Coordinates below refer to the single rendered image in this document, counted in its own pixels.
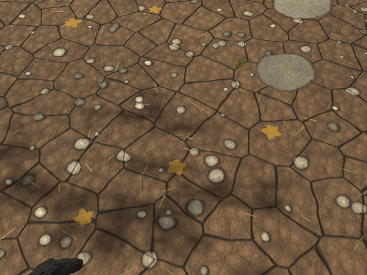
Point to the robot left hand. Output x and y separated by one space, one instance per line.
58 267

